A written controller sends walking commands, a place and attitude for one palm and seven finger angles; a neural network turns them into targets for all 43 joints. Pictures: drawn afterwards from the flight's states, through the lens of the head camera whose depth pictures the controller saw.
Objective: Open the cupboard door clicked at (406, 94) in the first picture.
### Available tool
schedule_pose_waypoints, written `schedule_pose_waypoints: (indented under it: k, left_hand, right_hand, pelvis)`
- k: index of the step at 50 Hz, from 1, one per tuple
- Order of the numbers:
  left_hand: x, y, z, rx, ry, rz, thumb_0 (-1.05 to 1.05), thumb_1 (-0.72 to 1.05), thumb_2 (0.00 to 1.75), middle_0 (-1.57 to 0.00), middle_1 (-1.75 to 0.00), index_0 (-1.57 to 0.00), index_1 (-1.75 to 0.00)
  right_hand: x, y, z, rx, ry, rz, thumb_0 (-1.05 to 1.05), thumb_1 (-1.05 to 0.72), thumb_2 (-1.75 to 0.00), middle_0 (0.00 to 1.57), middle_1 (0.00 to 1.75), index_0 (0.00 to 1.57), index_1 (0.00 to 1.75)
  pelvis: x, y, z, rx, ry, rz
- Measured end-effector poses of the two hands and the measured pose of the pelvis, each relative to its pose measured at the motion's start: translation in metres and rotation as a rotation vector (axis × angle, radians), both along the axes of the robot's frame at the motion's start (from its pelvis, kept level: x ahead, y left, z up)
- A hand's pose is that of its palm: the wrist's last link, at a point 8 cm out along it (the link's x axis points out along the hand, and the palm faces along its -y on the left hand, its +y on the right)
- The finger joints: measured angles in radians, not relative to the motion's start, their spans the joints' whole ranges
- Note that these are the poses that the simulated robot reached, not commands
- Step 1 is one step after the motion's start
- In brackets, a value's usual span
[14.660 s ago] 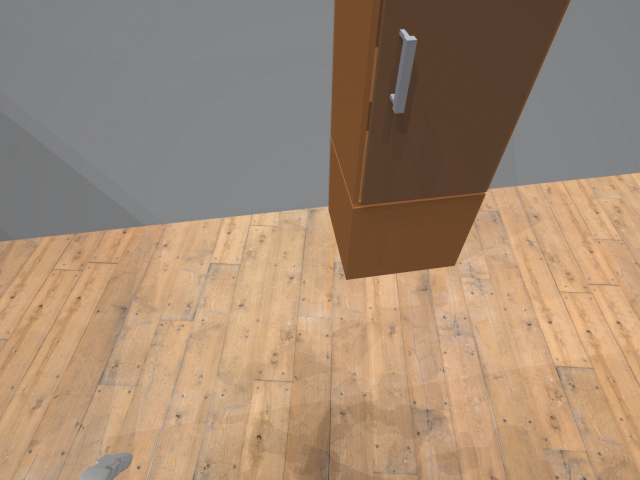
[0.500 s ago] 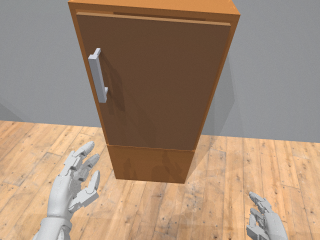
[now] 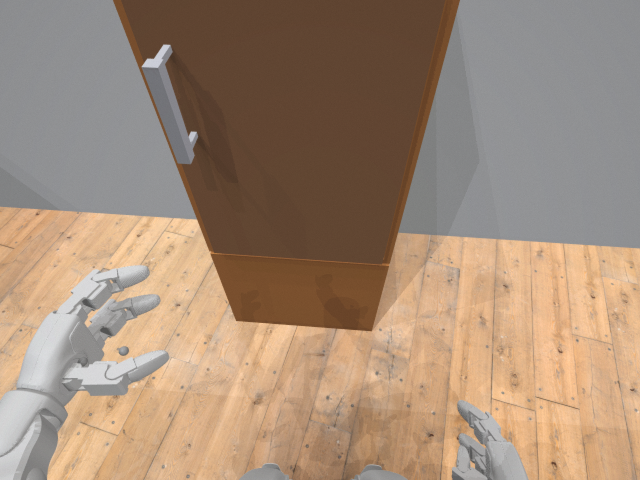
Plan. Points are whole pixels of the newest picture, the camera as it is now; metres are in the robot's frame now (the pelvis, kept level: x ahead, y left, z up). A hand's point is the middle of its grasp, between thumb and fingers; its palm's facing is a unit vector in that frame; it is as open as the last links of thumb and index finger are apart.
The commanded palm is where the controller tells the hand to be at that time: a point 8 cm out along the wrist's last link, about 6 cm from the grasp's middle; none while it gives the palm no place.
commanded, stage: raise the hand with hooked fingers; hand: left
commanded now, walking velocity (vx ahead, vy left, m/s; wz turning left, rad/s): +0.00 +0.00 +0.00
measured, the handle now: (176, 107) +0.60 +0.24 +0.13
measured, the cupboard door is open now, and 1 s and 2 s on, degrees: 0 0 0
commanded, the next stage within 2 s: move the hooked fingers beside the handle in 1.28 s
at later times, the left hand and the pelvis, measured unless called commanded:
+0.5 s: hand (35, 296) +0.28 +0.30 +0.13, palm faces +0.02 -1.00 -0.05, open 13.6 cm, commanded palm +0.25 +0.34 +0.13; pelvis +0.01 +0.03 +0.03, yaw +1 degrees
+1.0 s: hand (5, 256) +0.31 +0.33 +0.15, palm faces -0.04 -1.00 -0.04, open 14.0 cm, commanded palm +0.28 +0.38 +0.15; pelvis +0.02 +0.06 +0.04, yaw +0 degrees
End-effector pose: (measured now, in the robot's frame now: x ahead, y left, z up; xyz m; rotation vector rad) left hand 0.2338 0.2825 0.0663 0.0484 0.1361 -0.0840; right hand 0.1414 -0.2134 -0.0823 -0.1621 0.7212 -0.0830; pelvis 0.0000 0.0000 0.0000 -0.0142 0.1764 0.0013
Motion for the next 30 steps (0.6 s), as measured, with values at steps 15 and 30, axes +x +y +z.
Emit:
schedule_pose_waypoints:
  k: [15, 30]
  left_hand:
    - [-0.001, 0.03, 0.021, 0.017, -0.091, 0.045, 0.0, -0.2, 0.43, -0.28, -1.01, -0.28, -1.02]
    - [0.028, 0.08, 0.064, 0.002, -0.113, 0.072, -0.01, -0.47, 0.31, -0.3, -1.18, -0.29, -1.18]
  right_hand:
    - [0.005, -0.036, 0.036, -0.163, -0.059, -0.044, 0.02, -0.9, -0.89, 0.2, 0.3, 0.2, 0.3]
    - [0.056, 0.04, 0.058, -0.061, -0.177, 0.08, 0.01, -0.9, -0.89, 0.21, 0.3, 0.21, 0.3]
  pelvis:
    - [0.006, 0.019, 0.016, -0.011, -0.047, 0.003]
    - [0.015, 0.044, 0.029, -0.023, -0.102, 0.013]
